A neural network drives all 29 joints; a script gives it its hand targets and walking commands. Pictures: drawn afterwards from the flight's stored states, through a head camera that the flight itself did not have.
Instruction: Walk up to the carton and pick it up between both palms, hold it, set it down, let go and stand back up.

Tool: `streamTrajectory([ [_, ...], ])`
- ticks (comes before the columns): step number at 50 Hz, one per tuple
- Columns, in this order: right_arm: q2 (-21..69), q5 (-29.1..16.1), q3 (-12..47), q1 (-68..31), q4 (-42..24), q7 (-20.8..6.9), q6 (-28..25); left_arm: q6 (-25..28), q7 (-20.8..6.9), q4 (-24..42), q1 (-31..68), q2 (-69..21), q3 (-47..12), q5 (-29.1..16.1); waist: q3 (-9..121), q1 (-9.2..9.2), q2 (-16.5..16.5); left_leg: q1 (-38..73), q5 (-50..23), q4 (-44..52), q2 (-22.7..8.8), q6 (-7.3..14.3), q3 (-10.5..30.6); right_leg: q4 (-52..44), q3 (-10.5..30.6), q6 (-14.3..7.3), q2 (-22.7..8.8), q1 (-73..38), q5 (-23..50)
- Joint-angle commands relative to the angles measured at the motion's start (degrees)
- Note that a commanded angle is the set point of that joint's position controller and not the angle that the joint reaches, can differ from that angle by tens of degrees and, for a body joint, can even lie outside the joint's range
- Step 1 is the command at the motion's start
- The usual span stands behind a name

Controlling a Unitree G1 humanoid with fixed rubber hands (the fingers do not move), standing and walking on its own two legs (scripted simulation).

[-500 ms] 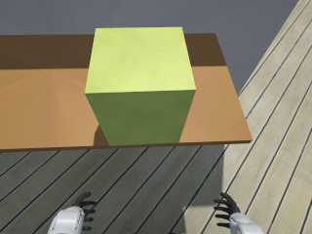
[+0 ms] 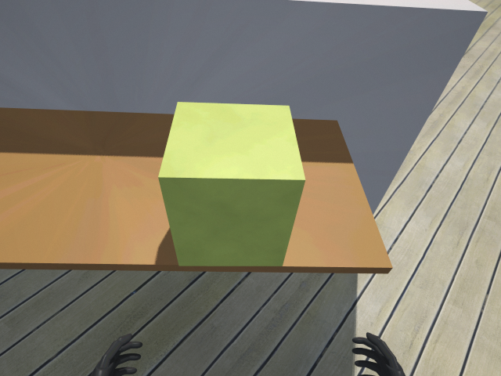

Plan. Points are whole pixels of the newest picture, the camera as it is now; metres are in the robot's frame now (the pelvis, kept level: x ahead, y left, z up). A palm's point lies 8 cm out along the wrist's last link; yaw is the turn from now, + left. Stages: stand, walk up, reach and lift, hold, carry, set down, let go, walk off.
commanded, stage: let go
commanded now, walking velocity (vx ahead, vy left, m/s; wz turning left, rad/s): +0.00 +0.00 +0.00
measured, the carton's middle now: (232, 188) +0.46 +0.05 +0.05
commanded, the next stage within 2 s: stand in 0.24 s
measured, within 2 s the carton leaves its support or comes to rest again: neither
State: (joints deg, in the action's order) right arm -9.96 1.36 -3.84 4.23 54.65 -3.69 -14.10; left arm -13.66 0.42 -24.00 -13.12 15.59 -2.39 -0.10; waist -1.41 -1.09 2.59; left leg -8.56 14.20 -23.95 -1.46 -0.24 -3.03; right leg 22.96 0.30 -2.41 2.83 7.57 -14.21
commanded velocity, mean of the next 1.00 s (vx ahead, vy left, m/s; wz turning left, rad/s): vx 0.00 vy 0.00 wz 0.00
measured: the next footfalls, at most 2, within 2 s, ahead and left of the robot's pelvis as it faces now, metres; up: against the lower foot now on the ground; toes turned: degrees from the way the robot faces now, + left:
none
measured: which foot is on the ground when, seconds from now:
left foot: down 0.00-1.00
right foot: down 0.00-1.00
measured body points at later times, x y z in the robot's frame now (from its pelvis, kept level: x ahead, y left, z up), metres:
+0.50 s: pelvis +0.01 +0.02 +0.00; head +0.00 +0.03 +0.45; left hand +0.08 +0.25 -0.13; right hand +0.05 -0.21 -0.15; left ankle -0.01 +0.12 -0.74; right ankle -0.02 -0.09 -0.74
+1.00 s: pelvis +0.02 +0.05 -0.01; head +0.01 +0.05 +0.44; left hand +0.00 +0.25 -0.17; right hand -0.01 -0.16 -0.17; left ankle -0.01 +0.12 -0.74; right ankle -0.02 -0.09 -0.74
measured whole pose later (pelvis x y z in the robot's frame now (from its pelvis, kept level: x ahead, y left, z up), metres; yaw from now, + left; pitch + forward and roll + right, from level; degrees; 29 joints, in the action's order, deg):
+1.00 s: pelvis +0.02 +0.05 -0.01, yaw +0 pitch +0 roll -1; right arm -6.5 1.2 -1.5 21.2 65.2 1.5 -1.6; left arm 1.6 3.1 -60.4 -22.6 5.7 -0.1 0.7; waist 2.0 0.0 -0.5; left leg -9.3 17.6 -27.0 2.5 4.2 -4.0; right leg 26.0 1.8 2.1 -1.1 8.3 -17.6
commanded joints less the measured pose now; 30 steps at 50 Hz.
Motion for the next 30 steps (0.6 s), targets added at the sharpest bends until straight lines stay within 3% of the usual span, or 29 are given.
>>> streamTrajectory([
  [1, -6.5, 0.4, -2.7, -4.5, -5.6, -0.3, -1.5, 1.1, 0.9, 7.9, 5.7, 6.4, 1.4, -0.1, 4.8, 0.82, -3.6, 1.1, -10.2, 2.9, 1.1, -0.3, 0.1, -3.9, 3.4, 0.8, -2.1, 0.6, 10.7],
  [5, -5.8, 0.1, -2.3, -3.9, -8.0, -0.6, -1.0, 1.0, 1.3, 7.8, 4.4, 6.1, 1.7, 0.2, 5.3, -0.25, -3.2, 0.1, -10.9, 3.1, 1.3, -0.4, -0.1, -3.8, 3.4, 1.3, -1.7, -1.0, 12.5],
  [12, -5.4, 0.3, -3.1, -2.1, -10.8, -0.2, -0.8, 1.9, 1.4, 7.6, 4.3, 5.0, 1.9, 0.1, 4.7, -0.13, -3.7, 0.2, -9.6, 3.6, 1.1, -0.4, 0.1, -3.7, 2.8, 1.3, -1.4, 0.8, 10.8],
  [13, -7.2, 0.9, 1.0, 8.2, -7.4, 1.3, 6.8, 10.2, 0.6, -0.7, -4.0, 3.5, 3.6, 2.2, 3.5, 0.07, -9.5, -4.3, -2.9, 3.0, -5.1, 1.9, 4.7, -2.7, 4.4, 1.4, -5.9, 2.3, 3.8],
  [14, -6.2, 1.4, 0.7, 9.1, -7.2, 2.1, 9.9, 14.1, 0.3, -2.7, -6.2, 4.2, 3.7, 1.9, -0.5, 0.13, -7.7, -7.7, 2.4, 4.6, -6.2, 3.1, 7.0, -3.6, 5.7, 1.2, -7.0, 2.0, 2.4],
  [16, -5.7, 0.9, 0.7, 8.6, -7.9, 2.6, 11.9, 18.0, -0.3, -4.2, -3.9, 2.8, 4.0, 1.9, -2.5, 0.60, -2.2, -11.2, 7.4, 3.9, -5.1, 2.9, 7.4, -5.6, 7.8, 0.8, -8.0, 4.9, -1.4],
  [18, -7.2, 0.6, 0.0, 8.5, -7.9, 2.1, 11.3, 18.9, -0.4, -5.4, -3.2, 0.4, 3.6, 2.1, -0.9, 0.95, -0.4, -7.1, 3.9, 1.3, -4.2, 2.3, 7.0, -6.7, 9.2, 0.1, -8.5, 8.8, -2.4],
  [20, -7.5, 0.4, -0.1, 10.2, -6.3, 1.7, 10.6, 19.3, -0.3, -7.3, -3.7, 1.0, 4.4, 2.2, 0.5, 1.08, -2.4, -7.0, 0.4, 0.7, -4.2, 2.4, 7.6, -5.6, 8.1, -0.1, -8.0, 7.4, 1.5],
  [21, -6.6, 0.5, -0.1, 10.2, -5.9, 1.8, 10.5, 19.5, -0.1, -8.7, -6.3, 0.4, 4.5, 2.1, 1.2, 0.07, -3.2, -6.2, -1.7, 0.3, -4.1, 2.7, 7.4, -4.7, 8.1, 0.0, -8.0, 7.2, 3.7],
  [22, -6.2, 0.4, 0.0, 12.5, -5.0, 1.8, 10.3, 19.6, 0.2, -9.9, -5.9, 0.6, 4.6, 2.1, 2.9, 0.95, -0.4, -5.5, -3.1, 0.7, -4.5, 2.9, 7.8, -3.6, 7.4, -0.3, -7.9, 5.6, 5.6],
  [23, -7.3, 0.7, -0.5, 13.4, -3.6, 1.9, 10.3, 19.6, 0.4, -11.0, -7.4, 0.3, 4.8, 1.7, 2.9, 0.53, -2.2, -6.5, -3.5, 0.8, -4.3, 3.3, 8.4, -3.2, 7.1, -0.3, -7.6, 4.5, 6.9],
  [24, -6.6, 0.6, -0.3, 12.8, -3.4, 2.1, 10.2, 19.7, 0.8, -12.2, -8.5, 0.4, 4.9, 1.8, 3.9, 0.43, -0.9, -6.0, -5.9, 0.5, -4.5, 3.5, 8.2, -2.2, 6.8, -0.4, -7.6, 3.4, 9.8],
  [25, -6.6, 0.7, -0.5, 13.8, -2.4, 2.3, 10.1, 19.6, 0.9, -13.7, -9.8, 0.1, 5.0, 1.7, 4.6, 0.22, -2.8, -4.9, -8.1, 0.2, -4.3, 3.4, 8.1, -1.6, 6.3, -0.4, -7.4, 3.3, 11.9],
  [26, -6.7, 0.5, -0.5, 14.9, -1.6, 2.6, 10.1, 19.6, 1.1, -14.9, -10.3, -0.1, 5.0, 1.6, 5.2, 0.40, -2.5, -4.5, -10.1, 0.2, -4.6, 3.6, 8.0, -0.7, 6.3, -0.8, -7.7, 2.2, 13.7],
  [29, -6.5, 0.6, -0.8, 16.6, 0.2, 3.3, 10.2, 19.1, 1.7, -18.1, -10.5, 0.8, 5.4, 1.6, 4.5, 0.63, -2.6, -2.4, -17.0, -0.3, -5.1, 4.2, 8.1, 0.1, 5.1, -0.4, -7.2, 3.0, 14.8],
  [30, -7.1, 0.4, -1.0, 17.8, 1.3, 3.5, 10.6, 19.0, 1.8, -19.4, -11.7, -0.6, 4.9, 1.5, 5.0, 0.57, -3.5, -2.6, -15.2, -0.1, -4.7, 4.3, 8.2, -0.2, 5.1, -0.2, -7.3, 2.8, 13.5],
])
